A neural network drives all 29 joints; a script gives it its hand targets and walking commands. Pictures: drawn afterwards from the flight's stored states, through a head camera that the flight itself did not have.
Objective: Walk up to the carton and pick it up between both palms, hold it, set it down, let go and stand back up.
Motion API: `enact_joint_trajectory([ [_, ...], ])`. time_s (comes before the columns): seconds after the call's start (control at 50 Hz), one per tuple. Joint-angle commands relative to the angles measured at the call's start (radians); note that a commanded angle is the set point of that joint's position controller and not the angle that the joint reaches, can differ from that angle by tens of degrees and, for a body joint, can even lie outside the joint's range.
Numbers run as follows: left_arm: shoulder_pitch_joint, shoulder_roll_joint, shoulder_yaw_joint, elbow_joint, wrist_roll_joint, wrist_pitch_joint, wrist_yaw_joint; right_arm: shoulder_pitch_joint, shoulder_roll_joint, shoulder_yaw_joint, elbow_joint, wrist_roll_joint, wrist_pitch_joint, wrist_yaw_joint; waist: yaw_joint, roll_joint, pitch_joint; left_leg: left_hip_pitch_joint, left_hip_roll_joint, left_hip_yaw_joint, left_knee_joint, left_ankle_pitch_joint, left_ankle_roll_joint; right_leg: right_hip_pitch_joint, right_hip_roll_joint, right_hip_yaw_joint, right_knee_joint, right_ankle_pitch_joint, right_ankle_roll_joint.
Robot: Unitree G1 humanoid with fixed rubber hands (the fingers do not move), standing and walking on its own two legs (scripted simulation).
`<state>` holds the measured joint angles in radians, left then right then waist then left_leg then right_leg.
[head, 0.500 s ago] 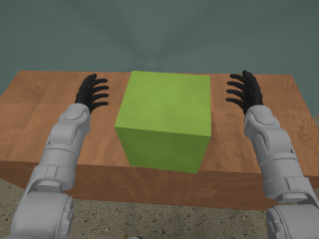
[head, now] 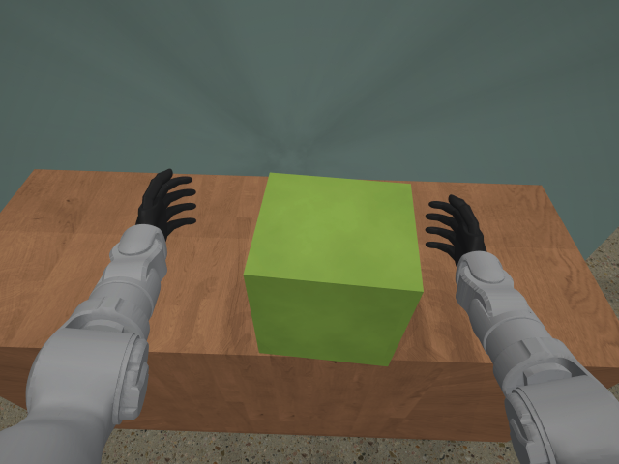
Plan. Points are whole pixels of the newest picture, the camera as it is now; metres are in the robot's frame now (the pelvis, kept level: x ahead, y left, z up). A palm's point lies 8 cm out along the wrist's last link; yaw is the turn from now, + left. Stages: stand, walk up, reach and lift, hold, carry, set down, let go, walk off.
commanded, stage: reach and lift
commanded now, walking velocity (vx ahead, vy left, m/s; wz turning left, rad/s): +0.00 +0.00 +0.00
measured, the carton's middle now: (330, 273) +0.44 -0.01 -0.06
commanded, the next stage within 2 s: none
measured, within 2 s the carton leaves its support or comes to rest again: neither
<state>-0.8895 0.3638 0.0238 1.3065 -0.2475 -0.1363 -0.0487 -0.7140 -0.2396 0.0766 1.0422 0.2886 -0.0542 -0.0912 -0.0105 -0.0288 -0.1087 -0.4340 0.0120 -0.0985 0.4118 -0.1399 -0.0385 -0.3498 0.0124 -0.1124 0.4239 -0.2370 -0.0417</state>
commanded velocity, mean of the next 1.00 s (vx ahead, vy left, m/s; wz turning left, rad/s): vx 0.00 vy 0.00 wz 0.00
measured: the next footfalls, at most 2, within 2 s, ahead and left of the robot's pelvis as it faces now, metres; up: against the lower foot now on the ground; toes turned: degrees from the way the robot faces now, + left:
none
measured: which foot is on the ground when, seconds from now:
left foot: down 0.00-1.00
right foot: down 0.00-1.00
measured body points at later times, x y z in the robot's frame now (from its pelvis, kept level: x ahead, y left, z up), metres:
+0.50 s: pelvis +0.00 +0.01 -0.02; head +0.10 +0.04 +0.42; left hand +0.44 +0.23 -0.01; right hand +0.42 -0.19 +0.00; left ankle +0.03 +0.15 -0.74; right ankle -0.02 -0.09 -0.74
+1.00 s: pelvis +0.00 +0.01 -0.03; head +0.11 +0.02 +0.41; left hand +0.44 +0.18 -0.02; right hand +0.42 -0.19 -0.03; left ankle +0.03 +0.15 -0.74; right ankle -0.02 -0.09 -0.74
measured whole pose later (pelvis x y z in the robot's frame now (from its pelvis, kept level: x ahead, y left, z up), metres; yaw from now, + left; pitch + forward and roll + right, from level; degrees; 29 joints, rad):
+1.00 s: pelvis +0.00 +0.01 -0.03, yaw -2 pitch +24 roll -2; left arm -0.90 0.22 -0.12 1.49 -0.28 -0.54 0.00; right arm -0.83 -0.19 0.08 1.37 0.33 -0.46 -0.05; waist -0.01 0.01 -0.20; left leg -0.86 0.02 -0.10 0.66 -0.22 -0.04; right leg -0.76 0.02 -0.11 0.63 -0.30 -0.04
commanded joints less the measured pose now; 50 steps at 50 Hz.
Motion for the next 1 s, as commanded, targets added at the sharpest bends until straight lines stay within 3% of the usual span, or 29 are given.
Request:
enact_joint_trajectory([
  [0.0, -0.369, 0.073, -0.180, -0.043, -0.082, -0.149, 0.029, -0.486, -0.162, -0.022, 0.003, 0.076, -0.140, 0.034, -0.038, 0.090, -0.522, 0.232, 0.002, 0.054, 0.103, 0.232, -0.015, -0.156, 0.006, 0.036, 0.012, 0.212, 0.025],
  [0.08, -0.405, 0.037, -0.222, 0.056, -0.108, -0.184, 0.049, -0.522, -0.196, -0.009, 0.180, 0.105, -0.171, 0.076, -0.037, 0.124, -0.454, 0.210, 0.017, 0.044, 0.124, 0.153, -0.032, -0.300, 0.005, 0.026, 0.027, 0.056, 0.005],
  [0.16, -0.419, 0.020, -0.257, 0.068, -0.137, -0.239, 0.058, -0.521, -0.205, -0.012, 0.232, 0.108, -0.229, 0.089, -0.046, 0.143, -0.538, 0.198, 0.023, 0.038, 0.176, 0.195, -0.046, -0.383, 0.005, 0.015, 0.061, 0.057, 0.002],
  [0.3, -0.468, 0.002, -0.263, 0.073, -0.142, -0.312, 0.064, -0.575, -0.216, -0.008, 0.262, 0.110, -0.311, 0.100, -0.028, 0.172, -0.679, 0.159, 0.016, 0.043, 0.247, 0.277, -0.059, -0.485, 0.009, 0.011, 0.109, 0.060, 0.010],
  [0.44, -0.348, -0.017, -0.191, 0.068, -0.072, -0.351, 0.055, -0.490, -0.187, 0.008, 0.278, 0.106, -0.387, 0.085, -0.001, 0.183, -0.749, 0.177, 0.007, 0.057, 0.284, 0.409, -0.067, -0.482, 0.022, 0.013, 0.132, 0.163, 0.026],
  [0.6, -0.302, -0.015, -0.093, 0.032, -0.007, -0.413, 0.044, -0.433, -0.132, 0.032, 0.297, 0.095, -0.454, 0.060, 0.009, 0.124, -0.754, 0.085, -0.005, 0.071, 0.298, 0.478, -0.049, -0.373, 0.015, 0.044, 0.178, 0.363, 0.057],
  [0.72, -0.322, -0.062, -0.079, 0.033, 0.005, -0.444, 0.038, -0.455, -0.059, 0.042, 0.295, 0.088, -0.467, 0.049, 0.003, 0.101, -0.751, 0.003, -0.012, 0.078, 0.295, 0.415, -0.032, -0.332, 0.004, 0.060, 0.203, 0.413, 0.070],
  [0.84, -0.330, -0.102, -0.055, 0.080, 0.037, -0.452, 0.043, -0.484, -0.003, 0.016, 0.281, 0.051, -0.455, 0.045, 0.006, 0.082, -0.721, -0.054, -0.012, 0.082, 0.287, 0.309, -0.015, -0.339, -0.003, 0.066, 0.211, 0.335, 0.073],
  [0.98, -0.376, -0.127, -0.019, 0.069, 0.085, -0.444, 0.082, -0.553, 0.024, -0.055, 0.242, -0.024, -0.444, 0.027, 0.011, 0.083, -0.731, -0.090, -0.009, 0.088, 0.285, 0.223, -0.013, -0.363, 0.003, 0.062, 0.215, 0.223, 0.066],
])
